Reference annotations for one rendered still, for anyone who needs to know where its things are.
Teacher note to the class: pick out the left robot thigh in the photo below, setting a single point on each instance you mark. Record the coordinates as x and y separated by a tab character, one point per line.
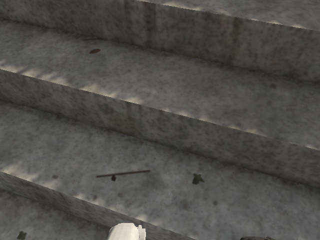
127	231

